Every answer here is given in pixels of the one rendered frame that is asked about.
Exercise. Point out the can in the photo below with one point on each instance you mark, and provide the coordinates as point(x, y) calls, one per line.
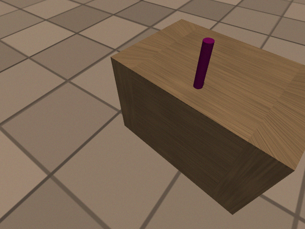
point(204, 58)

